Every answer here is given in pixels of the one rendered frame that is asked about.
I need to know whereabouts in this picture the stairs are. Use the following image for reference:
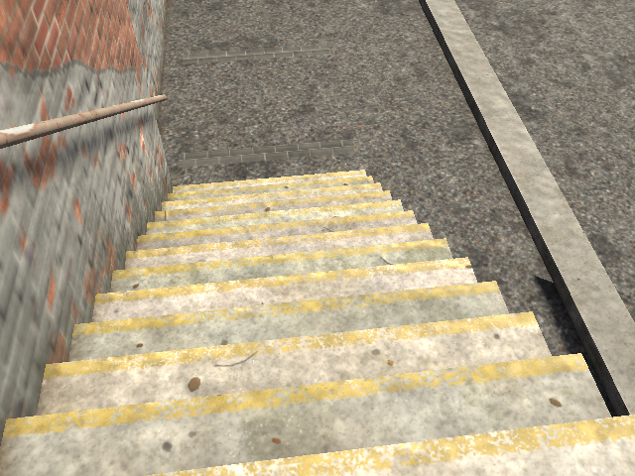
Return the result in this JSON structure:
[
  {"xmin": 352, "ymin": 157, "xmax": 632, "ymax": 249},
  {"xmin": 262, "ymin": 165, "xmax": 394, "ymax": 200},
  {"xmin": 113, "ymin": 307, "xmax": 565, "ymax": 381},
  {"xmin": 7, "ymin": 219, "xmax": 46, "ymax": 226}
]
[{"xmin": 0, "ymin": 170, "xmax": 635, "ymax": 476}]

